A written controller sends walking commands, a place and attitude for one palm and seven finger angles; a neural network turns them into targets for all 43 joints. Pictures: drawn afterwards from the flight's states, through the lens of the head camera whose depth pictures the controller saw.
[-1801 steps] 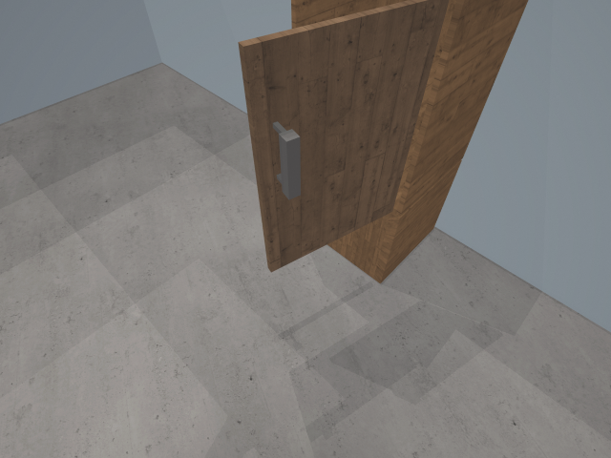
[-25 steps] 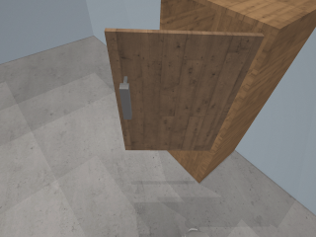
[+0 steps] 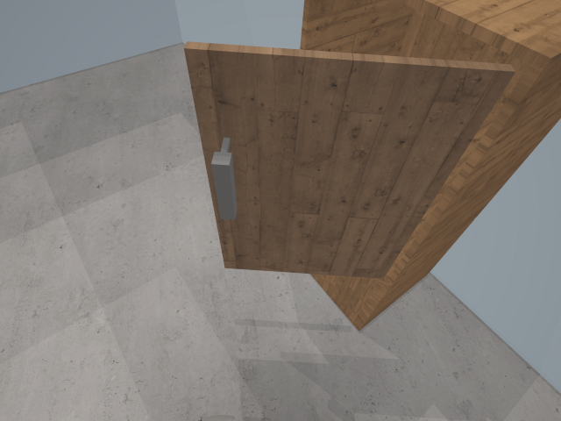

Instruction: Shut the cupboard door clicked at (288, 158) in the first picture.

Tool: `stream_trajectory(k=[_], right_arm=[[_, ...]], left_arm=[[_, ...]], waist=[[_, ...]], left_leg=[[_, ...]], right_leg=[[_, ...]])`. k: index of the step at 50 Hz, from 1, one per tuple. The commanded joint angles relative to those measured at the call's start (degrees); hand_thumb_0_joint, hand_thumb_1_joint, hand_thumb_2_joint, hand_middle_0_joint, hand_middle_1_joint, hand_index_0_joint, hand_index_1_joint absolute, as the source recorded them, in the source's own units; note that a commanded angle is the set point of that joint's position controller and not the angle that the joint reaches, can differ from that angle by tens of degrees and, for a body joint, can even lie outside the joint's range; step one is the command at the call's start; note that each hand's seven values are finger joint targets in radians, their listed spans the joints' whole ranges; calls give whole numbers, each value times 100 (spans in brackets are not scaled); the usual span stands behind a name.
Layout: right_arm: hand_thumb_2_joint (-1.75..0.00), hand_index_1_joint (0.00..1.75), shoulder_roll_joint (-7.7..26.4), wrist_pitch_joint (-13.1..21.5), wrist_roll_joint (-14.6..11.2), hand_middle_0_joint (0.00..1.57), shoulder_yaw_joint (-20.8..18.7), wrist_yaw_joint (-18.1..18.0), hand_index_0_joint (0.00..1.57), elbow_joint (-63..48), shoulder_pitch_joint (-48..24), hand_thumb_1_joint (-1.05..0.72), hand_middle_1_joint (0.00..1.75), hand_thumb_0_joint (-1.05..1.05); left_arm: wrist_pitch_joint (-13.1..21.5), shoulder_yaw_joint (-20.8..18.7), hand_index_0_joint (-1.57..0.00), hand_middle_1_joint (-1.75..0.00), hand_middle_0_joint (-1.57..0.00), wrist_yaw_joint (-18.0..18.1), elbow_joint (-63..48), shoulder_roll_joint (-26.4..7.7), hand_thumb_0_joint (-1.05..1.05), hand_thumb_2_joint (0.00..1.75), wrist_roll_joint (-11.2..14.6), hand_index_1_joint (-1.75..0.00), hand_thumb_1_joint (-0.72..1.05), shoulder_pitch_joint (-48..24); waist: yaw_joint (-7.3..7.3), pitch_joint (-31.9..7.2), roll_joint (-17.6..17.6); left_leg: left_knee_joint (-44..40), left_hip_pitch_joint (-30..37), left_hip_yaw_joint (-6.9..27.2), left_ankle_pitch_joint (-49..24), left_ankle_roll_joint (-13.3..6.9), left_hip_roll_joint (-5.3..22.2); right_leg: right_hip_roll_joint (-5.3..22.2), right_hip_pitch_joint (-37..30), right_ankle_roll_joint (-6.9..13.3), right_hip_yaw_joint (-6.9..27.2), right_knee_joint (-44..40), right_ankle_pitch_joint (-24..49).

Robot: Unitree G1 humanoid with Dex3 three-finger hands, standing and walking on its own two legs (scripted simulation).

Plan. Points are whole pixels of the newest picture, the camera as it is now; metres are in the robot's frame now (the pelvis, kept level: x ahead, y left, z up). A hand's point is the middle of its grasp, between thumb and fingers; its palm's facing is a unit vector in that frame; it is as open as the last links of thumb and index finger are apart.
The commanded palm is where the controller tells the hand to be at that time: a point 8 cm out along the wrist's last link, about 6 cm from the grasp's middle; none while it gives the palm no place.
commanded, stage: come to a stop and stand still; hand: left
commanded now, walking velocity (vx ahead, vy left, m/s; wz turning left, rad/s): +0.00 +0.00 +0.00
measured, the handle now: (227, 179) +0.47 +0.13 +0.04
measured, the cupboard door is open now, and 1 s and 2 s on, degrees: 51 51 51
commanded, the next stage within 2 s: look again from close up in 0.90 s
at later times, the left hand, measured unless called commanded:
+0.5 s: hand out of the picture -0.04 +0.21 -0.17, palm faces -0.01 -0.98 -0.19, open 7.4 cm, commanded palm none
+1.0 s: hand out of the picture -0.08 +0.17 -0.17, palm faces +0.00 -0.99 -0.13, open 7.4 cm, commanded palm none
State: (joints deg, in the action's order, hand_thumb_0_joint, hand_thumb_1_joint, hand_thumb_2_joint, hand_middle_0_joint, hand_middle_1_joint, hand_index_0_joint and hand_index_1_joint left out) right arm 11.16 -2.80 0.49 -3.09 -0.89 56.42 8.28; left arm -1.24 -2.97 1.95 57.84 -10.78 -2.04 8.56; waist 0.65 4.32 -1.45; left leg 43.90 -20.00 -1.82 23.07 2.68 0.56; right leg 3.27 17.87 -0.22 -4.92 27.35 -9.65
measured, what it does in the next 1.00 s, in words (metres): steps on the spot: left foot, then right foot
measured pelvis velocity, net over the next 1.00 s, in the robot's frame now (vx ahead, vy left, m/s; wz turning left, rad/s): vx -0.05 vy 0.02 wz -0.03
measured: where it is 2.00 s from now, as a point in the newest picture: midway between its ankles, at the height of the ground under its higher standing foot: outside the picture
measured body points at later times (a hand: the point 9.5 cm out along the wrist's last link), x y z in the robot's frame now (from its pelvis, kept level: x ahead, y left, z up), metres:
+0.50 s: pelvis -0.04 +0.04 +0.01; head -0.03 +0.04 +0.46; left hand -0.04 +0.27 -0.15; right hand -0.02 -0.19 -0.15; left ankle -0.01 +0.12 -0.74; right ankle -0.09 -0.09 -0.74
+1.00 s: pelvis -0.05 +0.02 +0.01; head -0.05 +0.03 +0.46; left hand -0.08 +0.22 -0.16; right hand -0.11 -0.18 -0.15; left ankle -0.01 +0.12 -0.74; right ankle -0.09 -0.09 -0.74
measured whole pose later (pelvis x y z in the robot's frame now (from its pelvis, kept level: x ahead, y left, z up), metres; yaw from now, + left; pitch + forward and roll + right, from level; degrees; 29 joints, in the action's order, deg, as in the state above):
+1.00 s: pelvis -0.05 +0.02 +0.01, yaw -2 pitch -1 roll +0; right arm 6.1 -0.5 0.6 -0.3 -2.0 67.1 20.1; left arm -0.4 0.0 1.8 66.2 -6.5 -0.5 19.2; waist -1.1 1.5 -1.6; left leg 21.3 -12.7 -4.6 7.6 -2.0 -0.5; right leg -0.6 6.4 0.5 0.7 22.6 -15.1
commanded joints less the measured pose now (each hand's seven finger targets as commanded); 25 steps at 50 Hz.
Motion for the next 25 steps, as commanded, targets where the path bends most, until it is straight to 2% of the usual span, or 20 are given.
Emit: stream_trajectory(k=[1, 2, 3, 4, 5, 6, 8, 9, 10, 12, 14, 16, 17, 18, 19, 20, 21, 22, 23, 25], right_arm=[[-90, 30, 537, 181, 24, 20, -41, 23, 20, 36, 1249, -90, 30, 0], [-90, 30, 955, 211, 89, 20, -103, -8, 20, -154, 972, -90, 30, 0], [-90, 30, 1034, 174, 135, 20, -85, -56, 20, -290, 596, -90, 30, 0], [-90, 30, 937, 193, 143, 20, -26, -111, 20, -414, 292, -90, 30, 0], [-90, 30, 837, 257, 147, 20, 16, -149, 20, -345, 212, -90, 30, 0], [-90, 30, 780, 262, 133, 20, 51, -184, 20, -294, 223, -90, 30, 0], [-90, 30, 687, 281, 87, 20, 94, -211, 20, -262, 297, -90, 30, 0], [-90, 30, 667, 296, 66, 20, 101, -211, 20, -230, 311, -90, 30, 0], [-90, 30, 686, 306, 64, 20, 80, -207, 20, -184, 400, -90, 30, 0], [-90, 30, 719, 305, 58, 20, 51, -200, 20, -73, 557, -90, 30, 0], [-90, 30, 664, 311, 46, 20, 23, -187, 20, 52, 688, -90, 30, 0], [-90, 30, 662, 320, 5, 20, 32, -174, 20, 137, 665, -90, 30, 0], [-90, 30, 600, 326, -23, 20, 47, -163, 20, 166, 646, -90, 30, 0], [-90, 30, 493, 324, -56, 20, 63, -141, 20, 187, 643, -90, 30, 0], [-90, 30, 383, 317, -76, 20, 90, -112, 20, 218, 669, -90, 30, 0], [-90, 30, 356, 314, -63, 20, 113, -86, 20, 257, 676, -90, 30, 0], [-90, 30, 371, 318, -43, 20, 113, -62, 20, 307, 735, -90, 30, 0], [-90, 30, 387, 328, -12, 20, 127, -77, 20, 390, 772, -90, 30, 0], [-90, 30, 429, 344, -12, 20, 123, -88, 20, 463, 827, -90, 30, 0], [-90, 30, 437, 349, -26, 20, 140, -81, 20, 549, 907, -90, 30, 0]], left_arm=[[-5, -141, -20, -30, -20, 29, -322, -664, 0, 90, 88, -30, 90, 288], [-64, -80, -20, -30, -20, 8, -370, -360, 0, 90, 128, -30, 90, 438], [-119, -81, -20, -30, -20, 25, -371, -433, 0, 90, 111, -30, 90, 312], [-136, -94, -20, -30, -20, -12, -422, -428, 0, 90, 95, -30, 90, 355], [-188, -101, -20, -30, -20, -20, -280, -472, 0, 90, 52, -30, 90, 327], [-203, -111, -20, -30, -20, -27, -205, -528, 0, 90, 61, -30, 90, 417], [-173, -109, -20, -30, -20, -29, -110, -532, 0, 90, 98, -30, 90, 584], [-144, -74, -20, -30, -20, -43, -64, -502, 0, 90, 96, -30, 90, 629], [-123, -46, -20, -30, -20, -42, -73, -447, 0, 90, 104, -30, 90, 599], [-103, 11, -20, -30, -20, -46, -68, -383, 0, 90, 109, -30, 90, 565], [-77, 44, -20, -30, -20, -49, -22, -348, 0, 90, 99, -30, 90, 600], [-44, 72, -20, -30, -20, -32, 144, -313, 0, 90, 111, -30, 90, 919], [-9, 82, -20, -30, -20, -12, 244, -326, 0, 90, 110, -30, 90, 1086], [31, 95, -20, -30, -20, 15, 306, -405, 0, 90, 101, -30, 90, 1133], [69, 113, -20, -30, -20, 16, 318, -474, 0, 90, 105, -30, 90, 1025], [81, 139, -20, -30, -20, 4, 331, -523, 0, 90, 116, -30, 90, 976], [73, 152, -20, -30, -20, -4, 339, -535, 0, 90, 115, -30, 90, 1009], [131, 170, -20, -30, -20, -1, 422, -420, 0, 90, 120, -30, 90, 997], [160, 201, -20, -30, -20, 8, 454, -344, 0, 90, 132, -30, 90, 973], [161, 226, -20, -30, -20, 16, 466, -317, 0, 90, 141, -30, 90, 963]], waist=[[-208, -896, 286], [-97, -617, 1733], [-110, -356, 1610], [71, -68, 1092], [58, -94, 1346], [91, -138, 1395], [92, -301, 1181], [109, -357, 886], [53, -489, 807], [-37, -613, 833], [-85, -580, 784], [9, -717, 649], [59, -709, 479], [9, -547, 178], [-59, -355, 38], [-120, -238, 140], [-130, -264, 315], [-141, -405, -156], [-150, -435, -414], [-161, -247, -456]], left_leg=[[-2352, 1563, 577, -1386, -203, 562], [-2877, 891, 1714, -2056, -605, 1626], [-3109, 114, 1851, -2063, -1016, 1881], [-3127, -265, 1521, -1999, -1203, 1841], [-3068, 46, 1369, -2563, -1055, 1498], [-2889, 332, 1132, -3013, -941, 1344], [-2765, 732, 886, -3218, -935, 1226], [-2708, 944, 824, -3389, -1012, 1234], [-2685, 1158, 884, -3411, -1078, 1254], [-2706, 1402, 1028, -3127, -1188, 1335], [-2696, 1498, 1089, -3066, -1187, 1298], [-2573, 1361, 1022, -2776, -1016, 1165], [-2515, 1168, 959, -2347, -831, 985], [-2517, 889, 852, -1759, -626, 756], [-2587, 774, 743, -1425, -484, 585], [-2688, 975, 682, -1146, -390, 468], [-2735, 1199, 657, -1290, -355, 420], [-2612, 1358, 602, -1716, -394, 482], [-2581, 1442, 552, -1786, -418, 531], [-2701, 1422, 534, -1547, -424, 529]], right_leg=[[612, 336, 330, 725, 314, -264], [-24, 484, -45, 224, 866, -1558], [-165, 173, -39, 516, 1567, -2053], [-81, 37, -10, 593, 1961, -1875], [-161, 220, -37, 721, 2264, -1718], [-210, 350, -37, 837, 2497, -1539], [-220, 399, -64, 884, 2604, -1435], [-198, 399, -82, 814, 2417, -1426], [-192, 317, -111, 769, 2153, -1486], [-159, 124, -116, 653, 1553, -1570], [-177, -85, -83, 568, 895, -1419], [-179, -677, -46, 574, -50, -739], [-137, -985, 3, 680, -593, -200], [55, -1120, 104, 1011, -856, 12], [292, -1020, 223, 1191, -962, -36], [429, -664, 306, 1231, -1002, -374], [381, -499, 284, 1142, -898, -357], [237, -575, 239, 1121, -842, 17], [253, -609, 211, 1096, -895, 59], [259, -509, 185, 1100, -1010, -224]])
